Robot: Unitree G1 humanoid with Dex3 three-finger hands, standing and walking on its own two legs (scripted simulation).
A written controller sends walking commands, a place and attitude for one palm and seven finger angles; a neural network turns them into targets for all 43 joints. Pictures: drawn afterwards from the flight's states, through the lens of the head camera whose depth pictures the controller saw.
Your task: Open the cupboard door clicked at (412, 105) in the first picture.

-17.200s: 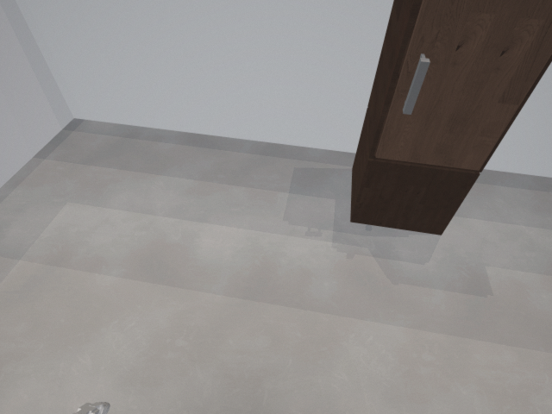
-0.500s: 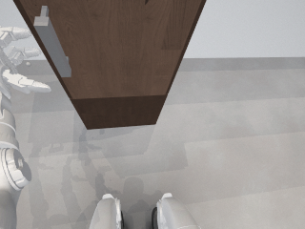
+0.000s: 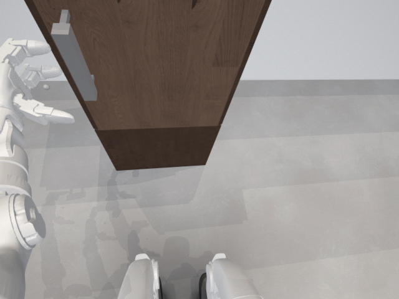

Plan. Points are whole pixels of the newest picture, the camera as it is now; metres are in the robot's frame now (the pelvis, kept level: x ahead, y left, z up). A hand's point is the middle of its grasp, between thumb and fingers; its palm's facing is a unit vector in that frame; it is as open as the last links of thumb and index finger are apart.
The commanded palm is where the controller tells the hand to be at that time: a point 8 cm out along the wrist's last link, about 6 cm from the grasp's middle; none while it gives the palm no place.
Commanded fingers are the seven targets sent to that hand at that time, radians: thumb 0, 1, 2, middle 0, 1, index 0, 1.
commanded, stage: slide the fingers in behind the handle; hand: left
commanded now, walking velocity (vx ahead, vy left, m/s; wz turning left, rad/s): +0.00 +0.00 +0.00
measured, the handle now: (79, 59) +0.56 +0.21 +0.06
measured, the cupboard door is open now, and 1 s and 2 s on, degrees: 0 1 2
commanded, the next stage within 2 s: close the thumb around the handle in 1.54 s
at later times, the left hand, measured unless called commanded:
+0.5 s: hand (65, 84) +0.51 +0.23 +0.06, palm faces +0.04 -1.00 -0.01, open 14.0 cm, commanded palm +0.48 +0.26 +0.06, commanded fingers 0.00 -0.50 0.30 -0.30 -1.20 -0.30 -1.20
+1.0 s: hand (86, 86) +0.50 +0.19 +0.06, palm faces +0.06 -1.00 -0.02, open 14.1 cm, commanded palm +0.47 +0.22 +0.06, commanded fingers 0.00 -0.50 0.30 -0.30 -1.20 -0.30 -1.20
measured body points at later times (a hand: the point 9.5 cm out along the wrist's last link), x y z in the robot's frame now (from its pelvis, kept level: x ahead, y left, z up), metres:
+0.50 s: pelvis +0.00 +0.00 +0.00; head +0.15 +0.03 +0.42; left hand +0.50 +0.28 +0.06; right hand +0.01 -0.27 -0.11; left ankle +0.02 +0.10 -0.65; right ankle +0.01 -0.12 -0.65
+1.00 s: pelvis +0.01 -0.01 +0.00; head +0.13 +0.02 +0.43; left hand +0.49 +0.24 +0.07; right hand +0.03 -0.27 -0.11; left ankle +0.02 +0.10 -0.65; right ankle +0.01 -0.12 -0.65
